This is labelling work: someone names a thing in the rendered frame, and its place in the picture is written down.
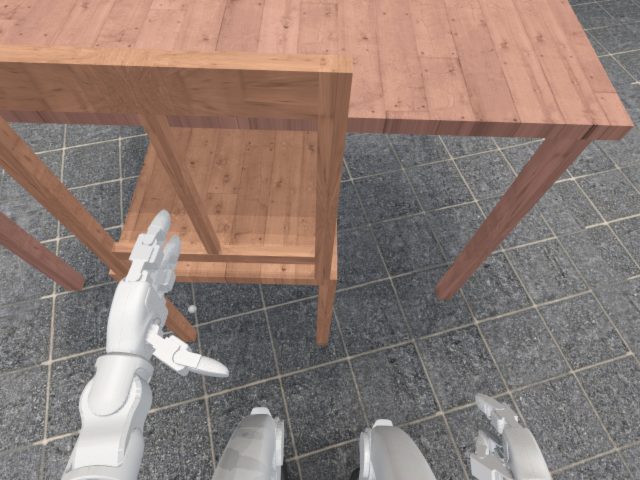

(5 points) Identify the table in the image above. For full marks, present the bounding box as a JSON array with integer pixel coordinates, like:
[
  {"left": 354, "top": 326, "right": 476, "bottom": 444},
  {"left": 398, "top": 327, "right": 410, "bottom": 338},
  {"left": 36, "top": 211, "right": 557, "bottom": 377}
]
[{"left": 0, "top": 0, "right": 634, "bottom": 300}]

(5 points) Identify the right robot hand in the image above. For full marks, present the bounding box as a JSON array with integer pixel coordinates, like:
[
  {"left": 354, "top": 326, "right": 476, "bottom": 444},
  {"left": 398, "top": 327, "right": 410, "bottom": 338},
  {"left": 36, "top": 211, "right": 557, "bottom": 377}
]
[{"left": 470, "top": 393, "right": 551, "bottom": 480}]

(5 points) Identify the left robot forearm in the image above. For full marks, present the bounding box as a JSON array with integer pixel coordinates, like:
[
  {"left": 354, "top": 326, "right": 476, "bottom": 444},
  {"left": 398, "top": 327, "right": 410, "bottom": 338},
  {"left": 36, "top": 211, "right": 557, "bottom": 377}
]
[{"left": 61, "top": 352, "right": 154, "bottom": 480}]

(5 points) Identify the chair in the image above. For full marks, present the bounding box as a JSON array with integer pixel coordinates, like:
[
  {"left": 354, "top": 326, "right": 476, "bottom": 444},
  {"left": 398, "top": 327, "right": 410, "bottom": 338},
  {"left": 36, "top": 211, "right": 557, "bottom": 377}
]
[{"left": 0, "top": 44, "right": 353, "bottom": 345}]

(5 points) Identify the left robot thigh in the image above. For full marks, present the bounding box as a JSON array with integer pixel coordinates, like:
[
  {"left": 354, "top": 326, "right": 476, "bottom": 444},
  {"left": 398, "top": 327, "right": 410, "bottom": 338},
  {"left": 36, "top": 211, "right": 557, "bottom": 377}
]
[{"left": 211, "top": 414, "right": 284, "bottom": 480}]

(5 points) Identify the robot thigh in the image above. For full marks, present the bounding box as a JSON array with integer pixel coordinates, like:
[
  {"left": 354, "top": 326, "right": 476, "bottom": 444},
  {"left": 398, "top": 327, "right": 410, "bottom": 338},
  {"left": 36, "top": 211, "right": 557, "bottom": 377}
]
[
  {"left": 360, "top": 425, "right": 436, "bottom": 480},
  {"left": 211, "top": 414, "right": 284, "bottom": 480}
]

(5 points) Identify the left robot hand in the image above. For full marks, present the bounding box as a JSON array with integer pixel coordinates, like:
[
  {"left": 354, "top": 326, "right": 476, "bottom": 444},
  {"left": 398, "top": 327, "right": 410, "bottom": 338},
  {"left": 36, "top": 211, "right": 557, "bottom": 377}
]
[{"left": 106, "top": 209, "right": 229, "bottom": 378}]

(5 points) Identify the right robot thigh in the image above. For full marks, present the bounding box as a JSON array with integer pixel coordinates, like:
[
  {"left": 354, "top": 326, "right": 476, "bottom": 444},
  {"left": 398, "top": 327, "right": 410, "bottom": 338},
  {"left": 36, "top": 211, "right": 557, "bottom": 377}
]
[{"left": 360, "top": 425, "right": 436, "bottom": 480}]

